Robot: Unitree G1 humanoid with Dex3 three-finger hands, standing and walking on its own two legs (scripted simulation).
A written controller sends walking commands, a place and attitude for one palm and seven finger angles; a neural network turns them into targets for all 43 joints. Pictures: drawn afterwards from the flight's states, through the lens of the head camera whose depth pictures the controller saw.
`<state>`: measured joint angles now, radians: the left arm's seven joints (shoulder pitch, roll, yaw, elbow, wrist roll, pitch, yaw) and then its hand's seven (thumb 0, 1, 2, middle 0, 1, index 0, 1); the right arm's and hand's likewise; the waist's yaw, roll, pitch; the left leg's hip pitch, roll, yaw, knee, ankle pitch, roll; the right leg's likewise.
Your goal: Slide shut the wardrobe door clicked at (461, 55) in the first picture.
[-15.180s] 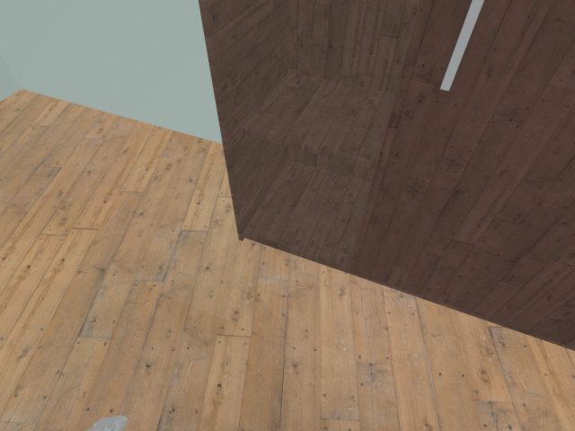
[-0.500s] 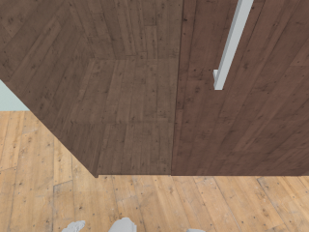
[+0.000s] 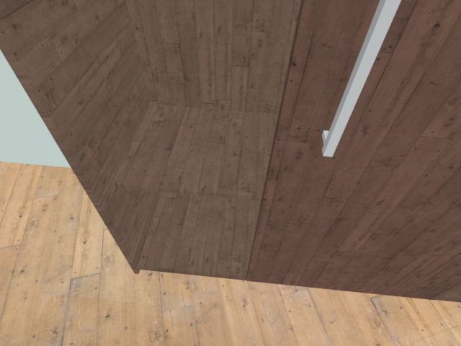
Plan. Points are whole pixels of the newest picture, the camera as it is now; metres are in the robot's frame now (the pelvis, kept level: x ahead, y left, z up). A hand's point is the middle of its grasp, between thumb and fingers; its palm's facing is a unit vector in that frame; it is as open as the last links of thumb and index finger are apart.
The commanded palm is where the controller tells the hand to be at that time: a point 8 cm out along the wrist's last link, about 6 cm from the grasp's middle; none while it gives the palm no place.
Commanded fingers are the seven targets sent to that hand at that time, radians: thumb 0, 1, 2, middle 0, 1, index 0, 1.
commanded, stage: come to a stop and stand still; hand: right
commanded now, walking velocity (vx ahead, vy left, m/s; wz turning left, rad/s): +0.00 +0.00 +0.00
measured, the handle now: (355, 71) +0.46 -0.15 +0.26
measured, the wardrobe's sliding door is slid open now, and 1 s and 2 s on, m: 0.48 0.48 0.48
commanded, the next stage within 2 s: look again from close up in 0.72 s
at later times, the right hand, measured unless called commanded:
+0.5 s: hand out of the picture +0.02 -0.21 -0.18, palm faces -0.01 +0.98 -0.19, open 7.4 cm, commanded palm none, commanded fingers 0.00 -0.90 -0.90 0.20 0.30 0.20 0.30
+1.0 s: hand out of the picture +0.00 -0.23 -0.18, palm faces -0.01 +0.98 -0.18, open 7.4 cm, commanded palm none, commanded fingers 0.00 -0.90 -0.90 0.20 0.30 0.20 0.30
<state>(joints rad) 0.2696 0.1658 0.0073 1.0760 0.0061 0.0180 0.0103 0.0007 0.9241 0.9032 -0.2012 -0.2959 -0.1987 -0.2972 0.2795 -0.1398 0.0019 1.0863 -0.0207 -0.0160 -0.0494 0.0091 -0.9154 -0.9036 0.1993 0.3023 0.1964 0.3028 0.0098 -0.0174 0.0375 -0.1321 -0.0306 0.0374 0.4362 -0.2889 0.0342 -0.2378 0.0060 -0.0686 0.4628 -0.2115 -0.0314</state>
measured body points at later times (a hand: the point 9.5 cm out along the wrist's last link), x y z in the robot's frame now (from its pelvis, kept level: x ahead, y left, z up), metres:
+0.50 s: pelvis +0.02 -0.04 +0.00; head +0.03 -0.05 +0.45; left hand +0.02 +0.18 -0.16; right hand +0.02 -0.27 -0.17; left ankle -0.03 +0.09 -0.74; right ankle +0.02 -0.10 -0.74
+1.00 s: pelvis +0.02 -0.06 +0.00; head +0.04 -0.07 +0.45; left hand +0.04 +0.18 -0.15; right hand +0.01 -0.28 -0.17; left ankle -0.03 +0.09 -0.74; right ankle +0.02 -0.10 -0.74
